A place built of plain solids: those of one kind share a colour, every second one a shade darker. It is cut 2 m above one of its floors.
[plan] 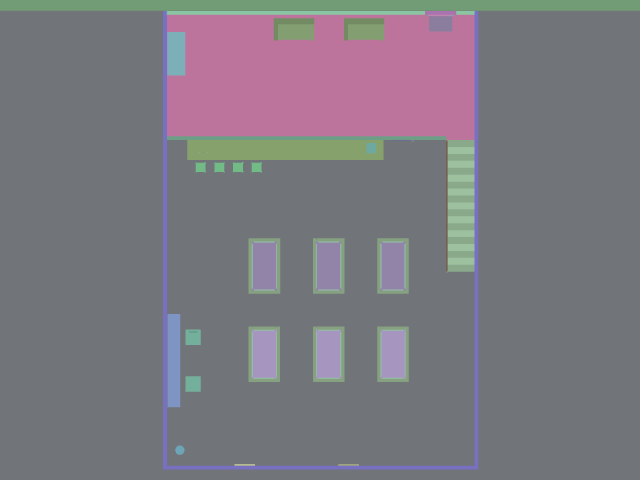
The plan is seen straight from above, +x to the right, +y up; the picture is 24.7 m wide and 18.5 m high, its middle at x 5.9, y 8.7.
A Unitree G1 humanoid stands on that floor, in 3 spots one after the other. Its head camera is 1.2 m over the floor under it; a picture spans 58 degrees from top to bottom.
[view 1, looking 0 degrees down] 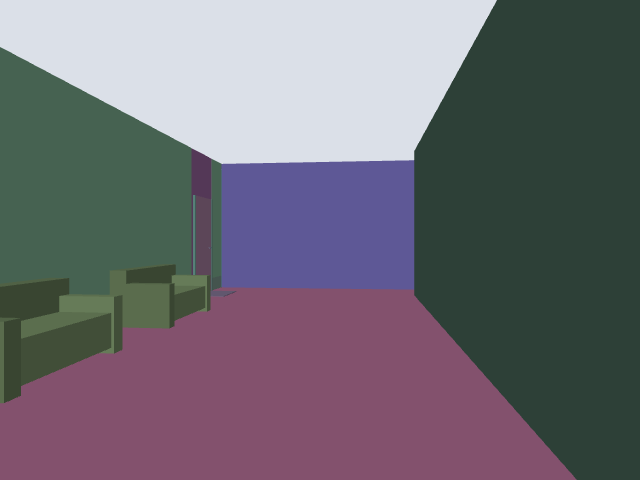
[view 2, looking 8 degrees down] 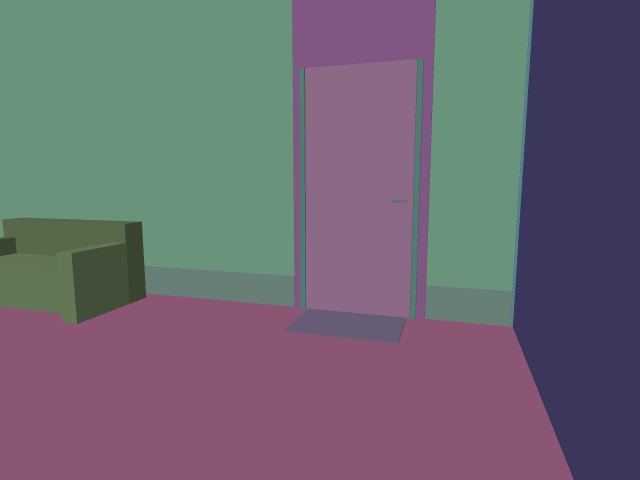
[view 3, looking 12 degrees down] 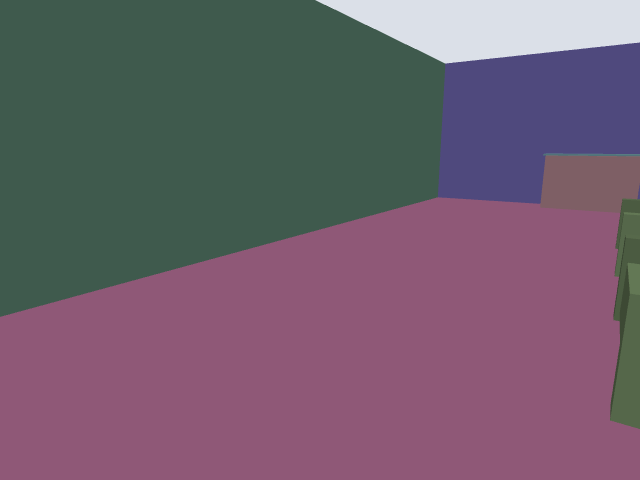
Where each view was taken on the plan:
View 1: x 1.20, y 13.75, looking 6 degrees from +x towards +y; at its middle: wall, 10.71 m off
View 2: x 11.34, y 13.65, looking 107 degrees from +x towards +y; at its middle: street_door_leaf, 3.90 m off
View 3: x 10.55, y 16.28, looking -146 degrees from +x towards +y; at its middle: upper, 5.77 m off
